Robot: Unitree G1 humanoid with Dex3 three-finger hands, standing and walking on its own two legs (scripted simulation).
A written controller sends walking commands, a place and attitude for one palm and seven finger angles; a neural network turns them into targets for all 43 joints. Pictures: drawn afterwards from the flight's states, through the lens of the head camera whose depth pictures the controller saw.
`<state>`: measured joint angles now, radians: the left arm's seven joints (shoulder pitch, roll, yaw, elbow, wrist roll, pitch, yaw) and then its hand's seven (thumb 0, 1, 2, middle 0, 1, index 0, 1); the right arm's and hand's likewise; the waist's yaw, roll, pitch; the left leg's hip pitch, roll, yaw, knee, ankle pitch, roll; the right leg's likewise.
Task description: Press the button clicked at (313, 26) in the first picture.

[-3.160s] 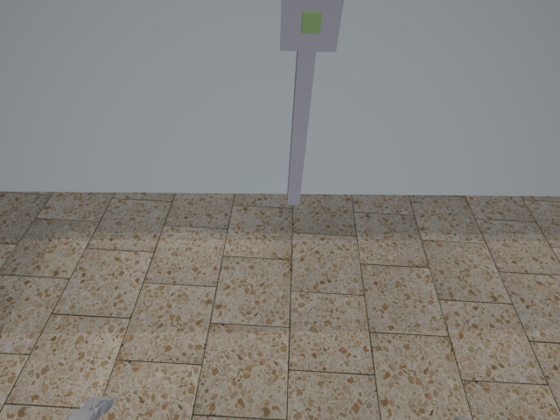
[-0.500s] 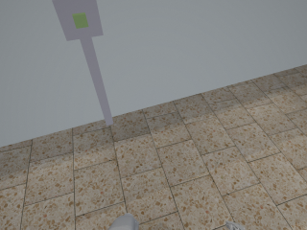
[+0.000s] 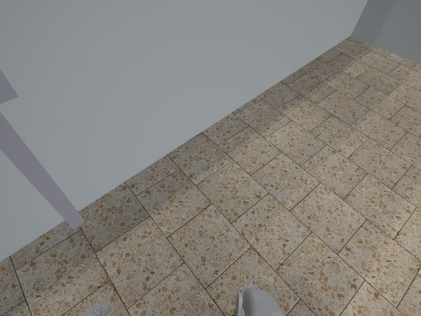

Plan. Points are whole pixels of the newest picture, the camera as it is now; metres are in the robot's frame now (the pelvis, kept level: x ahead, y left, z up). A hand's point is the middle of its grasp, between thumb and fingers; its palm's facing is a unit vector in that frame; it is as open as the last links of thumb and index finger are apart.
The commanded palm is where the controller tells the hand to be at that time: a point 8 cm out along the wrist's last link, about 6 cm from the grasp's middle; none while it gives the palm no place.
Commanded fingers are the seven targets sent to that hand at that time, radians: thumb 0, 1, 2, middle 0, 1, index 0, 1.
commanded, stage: walk to a spot facing it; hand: left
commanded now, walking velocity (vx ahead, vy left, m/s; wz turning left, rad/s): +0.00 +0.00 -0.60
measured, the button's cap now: out of the picture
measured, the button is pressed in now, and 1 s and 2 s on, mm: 0 0 0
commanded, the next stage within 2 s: none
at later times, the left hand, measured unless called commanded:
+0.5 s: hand (134, 273) +0.23 +0.18 -0.15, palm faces -0.22 -0.94 -0.28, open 7.4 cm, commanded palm none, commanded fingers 0.00 0.90 0.90 -0.20 -0.30 -0.20 -0.30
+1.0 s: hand (140, 251) +0.28 +0.18 -0.17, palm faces -0.53 -0.82 -0.20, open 7.4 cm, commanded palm none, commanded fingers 0.00 0.90 0.90 -0.20 -0.30 -0.20 -0.30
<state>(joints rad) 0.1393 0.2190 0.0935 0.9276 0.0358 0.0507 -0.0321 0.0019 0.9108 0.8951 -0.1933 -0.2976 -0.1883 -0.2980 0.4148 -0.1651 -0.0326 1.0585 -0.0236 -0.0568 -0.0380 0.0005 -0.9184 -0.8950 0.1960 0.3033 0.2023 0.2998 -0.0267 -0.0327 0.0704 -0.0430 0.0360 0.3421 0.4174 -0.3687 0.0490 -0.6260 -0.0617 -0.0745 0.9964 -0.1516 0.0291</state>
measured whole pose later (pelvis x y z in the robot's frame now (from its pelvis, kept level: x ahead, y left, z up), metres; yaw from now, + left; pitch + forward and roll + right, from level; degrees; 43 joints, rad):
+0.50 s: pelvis +0.10 -0.01 +0.00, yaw -17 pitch +2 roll +2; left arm 0.20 0.21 0.07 0.92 0.03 0.02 0.00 0.00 0.91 0.89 -0.20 -0.30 -0.20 -0.30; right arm 0.08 -0.20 -0.05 0.88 -0.02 0.03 -0.02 0.00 -0.91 -0.89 0.20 0.30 0.20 0.30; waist 0.03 0.01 0.06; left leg -0.50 0.10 0.00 0.95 -0.37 -0.09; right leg -0.34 0.08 0.04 0.51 -0.20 -0.08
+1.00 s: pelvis +0.11 +0.04 +0.00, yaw -36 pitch +1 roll -2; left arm 0.21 0.25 0.10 0.92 0.03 0.09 -0.03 0.01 0.91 0.89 -0.20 -0.30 -0.19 -0.30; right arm 0.24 -0.18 -0.04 0.91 -0.03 0.01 -0.02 0.00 -0.90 -0.89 0.20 0.30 0.21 0.30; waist 0.00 -0.03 0.07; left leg -0.19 0.13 0.26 0.50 -0.31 0.01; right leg -0.44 -0.06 -0.03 0.98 -0.42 0.08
